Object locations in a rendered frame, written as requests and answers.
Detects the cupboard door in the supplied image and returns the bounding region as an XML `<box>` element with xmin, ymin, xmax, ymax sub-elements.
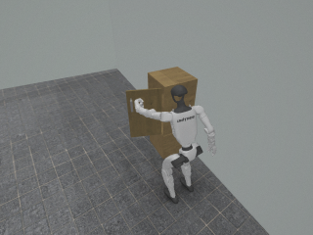
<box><xmin>125</xmin><ymin>88</ymin><xmax>162</xmax><ymax>138</ymax></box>

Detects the right robot upper arm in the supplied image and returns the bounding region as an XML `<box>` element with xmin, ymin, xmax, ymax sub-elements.
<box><xmin>192</xmin><ymin>105</ymin><xmax>214</xmax><ymax>134</ymax></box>

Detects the left robot foot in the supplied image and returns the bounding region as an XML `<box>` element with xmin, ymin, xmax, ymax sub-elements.
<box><xmin>163</xmin><ymin>188</ymin><xmax>179</xmax><ymax>204</ymax></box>

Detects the handle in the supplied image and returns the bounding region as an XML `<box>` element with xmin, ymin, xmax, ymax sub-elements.
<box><xmin>130</xmin><ymin>99</ymin><xmax>134</xmax><ymax>113</ymax></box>

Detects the robot right hand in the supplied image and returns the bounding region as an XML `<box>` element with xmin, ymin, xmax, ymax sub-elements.
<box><xmin>206</xmin><ymin>144</ymin><xmax>217</xmax><ymax>156</ymax></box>

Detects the robot foot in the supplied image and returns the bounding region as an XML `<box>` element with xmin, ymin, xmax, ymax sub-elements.
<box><xmin>163</xmin><ymin>188</ymin><xmax>179</xmax><ymax>204</ymax></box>
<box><xmin>180</xmin><ymin>177</ymin><xmax>194</xmax><ymax>193</ymax></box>

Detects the right robot foot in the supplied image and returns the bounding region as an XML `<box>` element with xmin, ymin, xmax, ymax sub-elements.
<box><xmin>180</xmin><ymin>177</ymin><xmax>194</xmax><ymax>193</ymax></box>

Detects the robot right forearm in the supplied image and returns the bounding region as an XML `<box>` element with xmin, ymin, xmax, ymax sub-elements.
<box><xmin>206</xmin><ymin>127</ymin><xmax>215</xmax><ymax>147</ymax></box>

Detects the robot left hand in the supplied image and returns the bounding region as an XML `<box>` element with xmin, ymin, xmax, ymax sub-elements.
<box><xmin>134</xmin><ymin>98</ymin><xmax>144</xmax><ymax>108</ymax></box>

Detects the robot left forearm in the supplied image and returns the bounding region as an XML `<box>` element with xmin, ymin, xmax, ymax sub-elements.
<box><xmin>135</xmin><ymin>105</ymin><xmax>152</xmax><ymax>118</ymax></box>

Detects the left robot upper arm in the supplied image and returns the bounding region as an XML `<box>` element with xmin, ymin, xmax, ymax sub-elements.
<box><xmin>149</xmin><ymin>109</ymin><xmax>172</xmax><ymax>122</ymax></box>

